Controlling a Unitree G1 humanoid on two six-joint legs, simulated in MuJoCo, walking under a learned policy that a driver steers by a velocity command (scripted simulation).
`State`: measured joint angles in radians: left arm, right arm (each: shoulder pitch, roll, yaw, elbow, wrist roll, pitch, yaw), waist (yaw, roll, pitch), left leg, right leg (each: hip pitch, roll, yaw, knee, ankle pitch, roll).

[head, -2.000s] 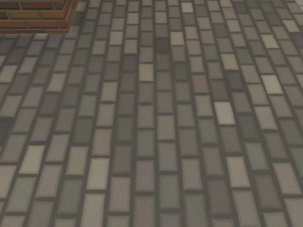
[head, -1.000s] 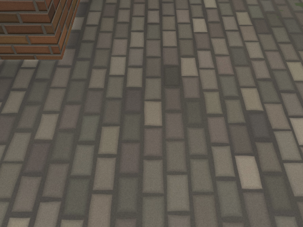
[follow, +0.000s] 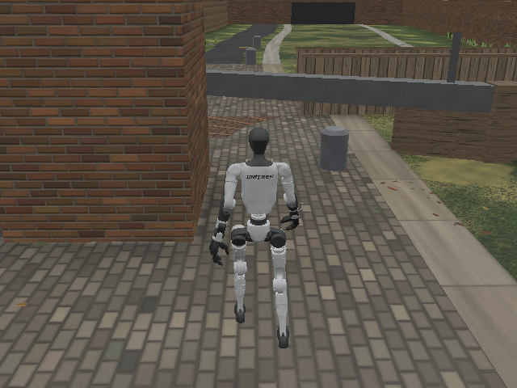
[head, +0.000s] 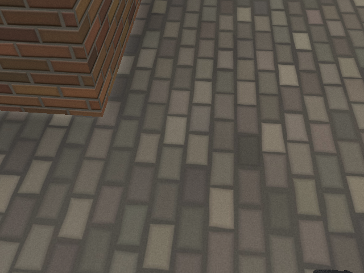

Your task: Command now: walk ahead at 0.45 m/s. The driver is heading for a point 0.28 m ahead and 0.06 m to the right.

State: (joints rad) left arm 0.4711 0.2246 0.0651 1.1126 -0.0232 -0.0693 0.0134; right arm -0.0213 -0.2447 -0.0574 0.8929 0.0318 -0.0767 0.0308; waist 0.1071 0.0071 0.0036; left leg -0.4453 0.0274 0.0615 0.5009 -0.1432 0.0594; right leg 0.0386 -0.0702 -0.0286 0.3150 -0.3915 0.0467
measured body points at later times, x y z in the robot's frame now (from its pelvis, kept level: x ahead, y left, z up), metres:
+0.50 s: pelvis +0.20 +0.00 +0.00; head +0.23 -0.01 +0.44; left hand +0.37 +0.25 -0.12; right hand +0.22 -0.26 -0.16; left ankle +0.11 +0.12 -0.72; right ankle +0.31 -0.10 -0.73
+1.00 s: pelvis +0.26 +0.02 +0.00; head +0.28 +0.03 +0.45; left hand +0.35 +0.27 -0.14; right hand +0.28 -0.23 -0.15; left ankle +0.23 +0.14 -0.73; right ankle +0.31 -0.10 -0.73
